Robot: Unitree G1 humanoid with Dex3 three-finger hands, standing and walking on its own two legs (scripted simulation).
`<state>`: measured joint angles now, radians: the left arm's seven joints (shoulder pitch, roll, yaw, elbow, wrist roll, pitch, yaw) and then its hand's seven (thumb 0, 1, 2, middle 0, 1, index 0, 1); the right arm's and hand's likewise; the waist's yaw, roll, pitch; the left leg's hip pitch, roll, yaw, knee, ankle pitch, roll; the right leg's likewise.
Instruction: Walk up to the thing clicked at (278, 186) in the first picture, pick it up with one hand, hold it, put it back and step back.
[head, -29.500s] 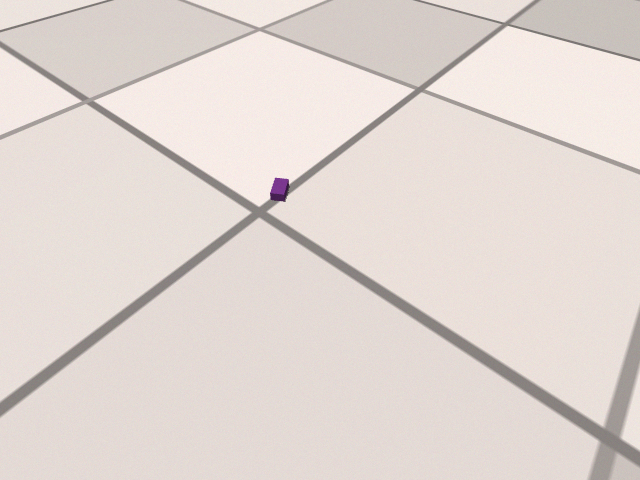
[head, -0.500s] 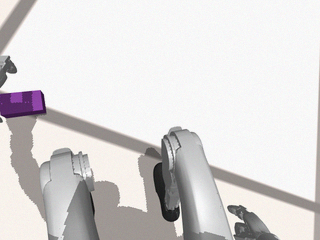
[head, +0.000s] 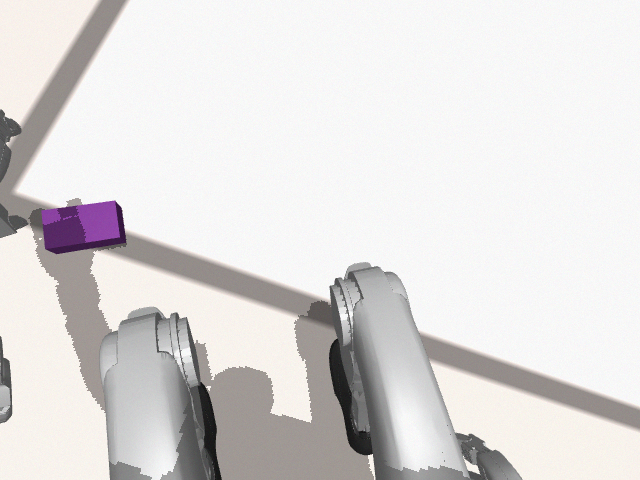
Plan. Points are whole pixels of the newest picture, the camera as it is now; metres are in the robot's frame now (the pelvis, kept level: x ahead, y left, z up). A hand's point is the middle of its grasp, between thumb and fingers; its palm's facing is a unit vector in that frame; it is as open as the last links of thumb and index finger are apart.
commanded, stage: home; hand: left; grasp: from above
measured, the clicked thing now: (85, 227) +0.49 +0.28 -0.33
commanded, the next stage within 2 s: none
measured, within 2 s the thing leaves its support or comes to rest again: neither
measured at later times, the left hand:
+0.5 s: hand out of the picture +0.28 +0.23 +0.09, palm faces -0.12 -0.85 -0.52, open 7.5 cm
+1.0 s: hand out of the picture +0.23 +0.18 +0.29, palm faces +0.18 -0.96 -0.21, open 7.4 cm
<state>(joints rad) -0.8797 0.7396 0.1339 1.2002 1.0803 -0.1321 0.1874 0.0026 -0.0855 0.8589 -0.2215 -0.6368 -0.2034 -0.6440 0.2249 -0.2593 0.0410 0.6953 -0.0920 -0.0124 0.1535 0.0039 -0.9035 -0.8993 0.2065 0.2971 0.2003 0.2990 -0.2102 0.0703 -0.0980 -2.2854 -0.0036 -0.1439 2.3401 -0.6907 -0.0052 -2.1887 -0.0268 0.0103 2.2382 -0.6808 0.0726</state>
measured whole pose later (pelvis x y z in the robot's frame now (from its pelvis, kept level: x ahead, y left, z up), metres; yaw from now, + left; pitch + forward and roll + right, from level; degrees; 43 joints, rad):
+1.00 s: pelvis +0.07 -0.02 +0.34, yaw +7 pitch +13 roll -3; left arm 0.43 0.22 0.05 -0.09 -0.08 0.47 0.06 0.01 0.91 0.89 -0.21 -0.30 -0.20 -0.30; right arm 0.32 -0.21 0.03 0.54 0.04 -0.17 -0.18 0.01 -0.91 -0.90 0.21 0.30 0.20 0.30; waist -0.07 0.06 -0.19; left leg -0.82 0.07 -0.07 1.10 -0.51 -0.04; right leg -0.77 -0.03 -0.05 1.04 -0.48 0.04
